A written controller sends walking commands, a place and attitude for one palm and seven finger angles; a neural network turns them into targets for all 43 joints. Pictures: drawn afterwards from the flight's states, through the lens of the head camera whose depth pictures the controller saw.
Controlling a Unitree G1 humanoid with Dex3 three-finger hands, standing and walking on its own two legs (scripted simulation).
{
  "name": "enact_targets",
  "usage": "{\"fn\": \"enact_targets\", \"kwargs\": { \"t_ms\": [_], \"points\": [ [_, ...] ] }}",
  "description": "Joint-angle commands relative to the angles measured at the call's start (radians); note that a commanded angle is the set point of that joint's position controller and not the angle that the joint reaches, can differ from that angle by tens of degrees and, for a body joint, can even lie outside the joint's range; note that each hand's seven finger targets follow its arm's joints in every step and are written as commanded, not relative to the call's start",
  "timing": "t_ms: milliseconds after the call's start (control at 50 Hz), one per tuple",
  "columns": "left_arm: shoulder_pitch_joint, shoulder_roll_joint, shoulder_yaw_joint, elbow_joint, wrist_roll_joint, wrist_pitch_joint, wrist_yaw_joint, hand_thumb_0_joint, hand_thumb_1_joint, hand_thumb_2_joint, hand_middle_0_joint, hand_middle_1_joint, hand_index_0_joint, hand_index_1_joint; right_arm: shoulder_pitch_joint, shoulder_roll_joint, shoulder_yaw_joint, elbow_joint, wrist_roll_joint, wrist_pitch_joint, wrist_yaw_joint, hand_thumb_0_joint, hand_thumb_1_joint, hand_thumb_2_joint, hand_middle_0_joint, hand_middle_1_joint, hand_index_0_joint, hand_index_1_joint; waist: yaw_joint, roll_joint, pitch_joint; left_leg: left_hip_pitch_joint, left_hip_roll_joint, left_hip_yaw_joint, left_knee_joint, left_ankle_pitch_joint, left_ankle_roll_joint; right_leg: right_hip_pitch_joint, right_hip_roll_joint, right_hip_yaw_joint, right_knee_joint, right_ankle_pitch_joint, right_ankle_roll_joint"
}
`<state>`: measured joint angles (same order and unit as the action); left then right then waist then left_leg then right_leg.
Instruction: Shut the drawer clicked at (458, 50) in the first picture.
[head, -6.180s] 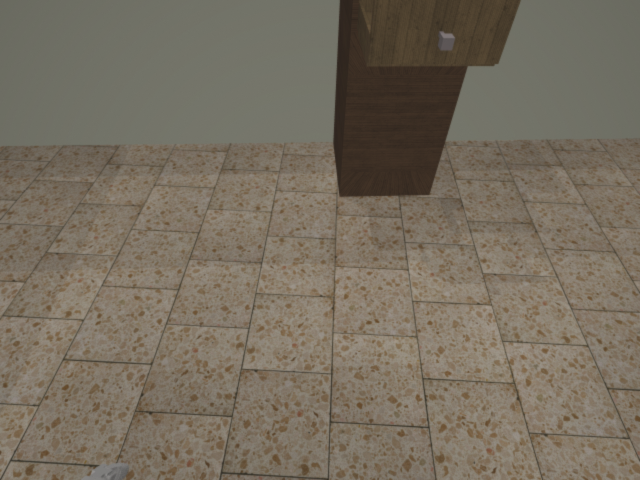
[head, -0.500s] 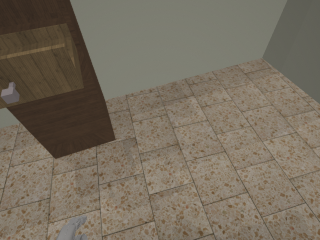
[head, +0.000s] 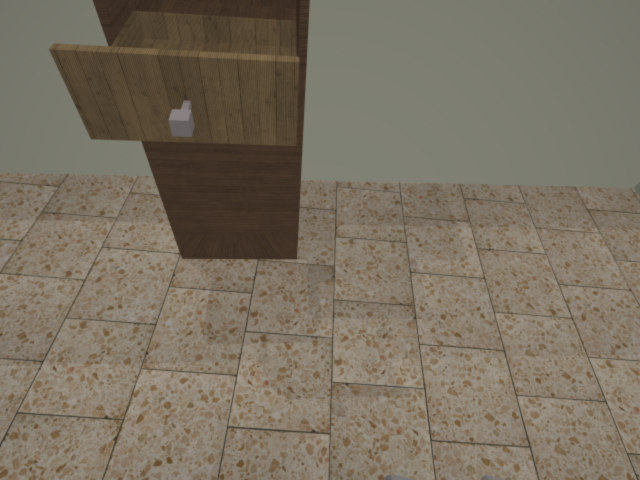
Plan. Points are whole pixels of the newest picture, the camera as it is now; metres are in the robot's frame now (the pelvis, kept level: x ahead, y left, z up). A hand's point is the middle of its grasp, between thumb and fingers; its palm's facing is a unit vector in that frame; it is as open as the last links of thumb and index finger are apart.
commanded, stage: turn to face it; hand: left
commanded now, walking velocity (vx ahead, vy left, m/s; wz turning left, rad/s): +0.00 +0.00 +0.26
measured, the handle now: (183, 116) +0.63 +0.29 +0.07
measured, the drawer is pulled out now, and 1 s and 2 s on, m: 0.26 0.26 0.26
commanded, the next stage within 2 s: take the last steps up to it in 0.02 s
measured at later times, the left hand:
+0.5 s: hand out of the picture -0.02 +0.14 -0.14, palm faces +0.18 -0.96 -0.21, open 7.3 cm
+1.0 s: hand out of the picture +0.13 +0.26 -0.17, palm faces +0.17 -0.97 -0.19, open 7.3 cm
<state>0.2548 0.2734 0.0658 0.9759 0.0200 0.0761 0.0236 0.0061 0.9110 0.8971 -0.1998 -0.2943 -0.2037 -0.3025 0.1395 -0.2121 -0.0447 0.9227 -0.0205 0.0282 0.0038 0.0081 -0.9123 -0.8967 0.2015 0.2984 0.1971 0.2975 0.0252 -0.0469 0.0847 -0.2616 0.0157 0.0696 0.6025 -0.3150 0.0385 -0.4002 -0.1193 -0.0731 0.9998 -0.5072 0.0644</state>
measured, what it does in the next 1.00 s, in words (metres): walks ahead: right foot, then left foot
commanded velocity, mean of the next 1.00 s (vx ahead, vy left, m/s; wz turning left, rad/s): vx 0.27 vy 0.01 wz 0.05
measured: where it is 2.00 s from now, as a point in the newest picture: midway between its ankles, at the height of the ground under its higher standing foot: (295, 434)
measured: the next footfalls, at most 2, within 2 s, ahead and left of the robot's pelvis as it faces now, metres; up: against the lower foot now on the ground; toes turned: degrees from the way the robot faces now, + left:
right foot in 0.32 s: +0.03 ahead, -0.12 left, +0.00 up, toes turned +0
left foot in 0.80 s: +0.19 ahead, +0.18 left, +0.00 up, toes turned +16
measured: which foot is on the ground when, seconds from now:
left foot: down 0.00-0.32, up 0.34-0.78, down 0.80-1.00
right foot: up 0.00-0.30, down 0.32-0.80, up 0.82-1.00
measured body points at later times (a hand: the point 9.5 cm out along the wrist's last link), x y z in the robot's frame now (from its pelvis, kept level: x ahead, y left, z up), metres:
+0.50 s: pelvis +0.02 -0.02 +0.02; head +0.01 -0.05 +0.47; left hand -0.03 +0.20 -0.13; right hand +0.06 -0.26 -0.15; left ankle +0.04 +0.12 -0.65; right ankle -0.01 -0.12 -0.73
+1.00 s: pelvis +0.16 +0.08 +0.01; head +0.16 +0.09 +0.46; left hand +0.12 +0.31 -0.15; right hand +0.25 -0.14 -0.13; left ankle +0.16 +0.17 -0.73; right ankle +0.16 -0.04 -0.65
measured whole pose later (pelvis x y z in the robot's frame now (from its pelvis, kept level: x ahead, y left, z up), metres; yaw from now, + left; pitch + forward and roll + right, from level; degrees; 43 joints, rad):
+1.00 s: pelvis +0.16 +0.08 +0.01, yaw +6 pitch -2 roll +1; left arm 0.32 0.18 0.06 1.09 0.03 -0.01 0.00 0.01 0.91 0.90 -0.20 -0.29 -0.20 -0.30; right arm 0.22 -0.15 -0.06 1.02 -0.02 -0.08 -0.03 -0.02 -0.95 -0.90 0.20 0.30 0.20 0.30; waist 0.02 -0.03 0.03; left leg -0.19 0.02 0.19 0.46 -0.24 0.05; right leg -0.48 -0.11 -0.08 1.12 -0.32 0.00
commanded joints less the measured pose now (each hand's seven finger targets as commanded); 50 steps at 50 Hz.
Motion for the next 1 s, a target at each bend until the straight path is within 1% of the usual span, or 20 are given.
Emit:
{"fn": "enact_targets", "kwargs": {
  "t_ms": [0,100,200,260,280,300,320,340,380,440,580,660,700,740,760,780,800,860,940,980],
  "points": [
    [-0.018,0.053,0.009,-0.074,-0.005,-0.039,-0.012,0.000,0.900,0.900,-0.200,-0.300,-0.200,-0.300,0.021,-0.184,-0.030,-0.041,0.004,-0.023,-0.022,0.000,-0.900,-0.900,0.200,0.300,0.200,0.300,-0.028,0.197,-0.095,0.122,0.227,-0.221,-0.284,0.501,0.115,-0.095,0.006,0.042,0.081,0.088,0.012],
    [-0.034,0.040,0.000,-0.070,-0.006,-0.036,-0.006,0.000,0.900,0.900,-0.200,-0.300,-0.200,-0.300,0.061,-0.177,-0.034,-0.015,0.004,-0.017,-0.022,0.000,-0.900,-0.900,0.200,0.300,0.200,0.300,-0.049,0.166,-0.095,0.148,0.233,-0.259,-0.307,0.399,0.136,-0.059,0.033,0.038,-0.051,0.068,0.013],
    [-0.011,0.005,-0.011,-0.065,0.002,-0.055,-0.019,0.000,0.900,0.900,-0.200,-0.300,-0.200,-0.300,0.082,-0.170,-0.036,0.004,-0.007,-0.018,-0.016,0.000,-0.900,-0.900,0.200,0.300,0.200,0.300,-0.051,0.196,-0.084,0.076,0.217,-0.343,-0.357,-0.050,0.140,0.051,0.076,0.006,-0.260,0.033,-0.018],
    [0.128,-0.013,-0.015,-0.015,0.005,-0.079,-0.024,0.000,0.900,0.900,-0.200,-0.300,-0.200,-0.300,0.063,-0.148,-0.033,0.015,0.000,-0.021,-0.015,0.000,-0.900,-0.900,0.200,0.300,0.200,0.300,0.017,0.135,-0.061,-0.103,0.152,-0.311,-0.281,-0.239,0.096,0.307,0.098,-0.022,-0.536,0.164,-0.031],
    [0.190,0.020,-0.006,0.005,0.014,-0.091,-0.019,0.000,0.900,0.900,-0.200,-0.300,-0.200,-0.300,0.070,-0.105,-0.030,0.016,0.005,-0.024,-0.012,0.000,-0.900,-0.900,0.200,0.300,0.200,0.300,0.041,0.023,-0.047,-0.227,0.068,-0.238,-0.136,-0.272,0.046,0.430,0.036,0.053,-0.658,0.116,-0.050],
    [0.236,0.112,0.014,0.010,0.027,-0.100,-0.007,0.000,0.900,0.900,-0.200,-0.300,-0.200,-0.300,0.077,-0.028,-0.014,-0.005,0.017,-0.030,-0.005,0.000,-0.900,-0.900,0.200,0.300,0.200,0.300,0.062,-0.256,-0.026,-0.443,-0.063,-0.074,0.168,-0.254,-0.017,0.518,-0.226,0.408,-0.840,-0.129,-0.142],
    [0.255,0.140,0.012,-0.001,0.007,-0.095,-0.003,0.000,0.900,0.900,-0.200,-0.300,-0.200,-0.300,-0.010,-0.076,-0.024,-0.044,-0.005,-0.029,0.003,0.000,-0.900,-0.900,0.200,0.300,0.200,0.300,0.083,-0.155,0.044,-0.484,-0.028,-0.107,0.316,-0.245,-0.021,0.373,-0.347,0.527,-0.923,-0.239,-0.201],
    [0.232,0.126,0.018,0.004,0.003,-0.114,0.002,0.000,0.900,0.900,-0.200,-0.300,-0.200,-0.300,-0.023,-0.088,-0.032,-0.039,-0.011,-0.026,0.010,0.000,-0.900,-0.900,0.200,0.300,0.200,0.300,0.065,-0.196,0.073,-0.478,0.004,-0.142,0.398,-0.149,-0.019,0.287,-0.325,0.576,-0.961,-0.278,-0.202],
    [0.137,0.041,-0.006,0.001,0.003,-0.131,0.000,0.000,0.900,0.900,-0.200,-0.300,-0.200,-0.300,0.047,-0.083,-0.041,0.017,-0.010,-0.023,0.023,0.000,-0.900,-0.900,0.200,0.300,0.200,0.300,-0.006,-0.088,0.128,-0.437,0.040,-0.129,0.465,0.017,-0.029,0.213,-0.241,0.362,-0.932,-0.112,-0.164],
    [0.162,-0.016,-0.023,0.023,-0.002,-0.148,0.001,0.000,0.900,0.900,-0.200,-0.300,-0.200,-0.300,0.119,-0.037,-0.035,0.068,-0.008,-0.018,0.026,0.000,-0.900,-0.900,0.200,0.300,0.200,0.300,-0.025,-0.077,0.089,-0.386,0.050,-0.082,0.479,0.136,-0.054,0.242,-0.158,0.149,-0.893,0.189,-0.135],
    [0.296,-0.017,-0.021,0.119,0.006,-0.164,0.005,0.000,0.900,0.900,-0.200,-0.300,-0.200,-0.300,0.008,-0.004,-0.022,0.040,-0.003,-0.032,0.032,0.000,-0.900,-0.900,0.200,0.300,0.200,0.300,0.018,-0.076,0.068,-0.425,0.085,-0.014,0.298,0.138,-0.063,0.368,-0.179,0.094,-0.846,0.423,-0.183],
    [0.303,-0.001,-0.016,0.150,0.011,-0.153,0.008,0.000,0.900,0.900,-0.200,-0.300,-0.200,-0.300,-0.053,0.021,-0.009,0.025,0.003,-0.049,0.038,0.000,-0.900,-0.900,0.200,0.300,0.200,0.300,0.032,-0.133,0.076,-0.284,0.065,0.041,0.117,0.088,-0.037,0.334,-0.182,0.056,-0.791,0.525,-0.179],
    [0.289,0.013,-0.009,0.155,0.011,-0.143,0.007,0.000,0.900,0.900,-0.200,-0.300,-0.200,-0.300,-0.015,0.012,-0.010,0.039,0.004,-0.059,0.034,0.000,-0.900,-0.900,0.200,0.300,0.200,0.300,0.014,-0.142,0.051,-0.160,0.042,0.068,0.048,0.057,-0.017,0.306,-0.179,0.045,-0.734,0.520,-0.175],
    [0.246,0.005,-0.004,0.152,0.004,-0.137,0.005,0.000,0.900,0.900,-0.200,-0.300,-0.200,-0.300,0.190,-0.030,-0.021,0.102,-0.005,-0.076,0.016,0.000,-0.900,-0.900,0.200,0.300,0.200,0.300,-0.088,-0.054,-0.041,0.144,0.003,0.083,-0.105,0.110,-0.004,0.222,-0.109,-0.025,-0.470,0.599,-0.140],
    [0.292,-0.046,-0.010,0.143,-0.004,-0.135,-0.002,0.000,0.900,0.900,-0.200,-0.300,-0.200,-0.300,0.333,-0.128,-0.042,0.140,-0.015,-0.087,-0.001,0.000,-0.900,-0.900,0.200,0.300,0.200,0.300,-0.126,0.159,-0.180,0.392,0.166,-0.100,-0.150,0.132,0.037,0.085,-0.030,-0.073,-0.207,0.413,-0.101],
    [0.298,-0.091,-0.020,0.116,-0.012,-0.135,-0.009,0.000,0.900,0.900,-0.200,-0.300,-0.200,-0.300,0.432,-0.220,-0.062,0.164,-0.009,-0.086,-0.015,0.000,-0.900,-0.900,0.200,0.300,0.200,0.300,-0.139,0.370,-0.255,0.520,0.391,-0.444,-0.264,0.183,0.124,-0.133,0.088,-0.083,0.067,-0.065,-0.067],
    [0.236,-0.071,-0.021,0.077,-0.007,-0.129,-0.005,0.000,0.900,0.900,-0.200,-0.300,-0.200,-0.300,0.422,-0.236,-0.063,0.160,0.000,-0.076,-0.020,0.000,-0.900,-0.900,0.200,0.300,0.200,0.300,-0.137,0.280,-0.244,0.447,0.451,-0.495,-0.319,0.046,0.176,-0.186,0.070,0.014,0.223,-0.108,-0.092],
    [0.098,-0.078,-0.008,0.073,0.004,-0.124,-0.025,0.000,0.900,0.900,-0.200,-0.300,-0.200,-0.300,0.219,-0.078,-0.030,0.118,-0.003,-0.089,-0.024,0.000,-0.900,-0.900,0.200,0.300,0.200,0.300,-0.080,0.156,0.011,0.102,0.358,-0.305,-0.418,-0.052,0.138,-0.221,-0.024,0.057,0.267,0.128,-0.089],
    [0.168,-0.112,-0.007,0.080,0.010,-0.090,-0.033,0.000,0.900,0.900,-0.200,-0.300,-0.200,-0.300,0.151,-0.037,-0.019,0.098,0.000,-0.110,-0.026,0.000,-0.900,-0.900,0.200,0.300,0.200,0.300,0.001,0.147,0.007,-0.010,0.287,-0.116,-0.454,0.091,0.124,-0.117,-0.034,0.039,0.108,0.222,-0.061],
    [0.120,-0.099,-0.004,0.052,0.009,-0.083,-0.036,0.000,0.900,0.900,-0.200,-0.300,-0.200,-0.300,0.156,-0.047,-0.021,0.097,0.001,-0.110,-0.024,0.000,-0.900,-0.900,0.200,0.300,0.200,0.300,-0.001,0.140,0.025,0.007,0.285,-0.097,-0.472,0.101,0.137,-0.137,-0.038,0.037,0.013,0.256,-0.050]
  ]
}}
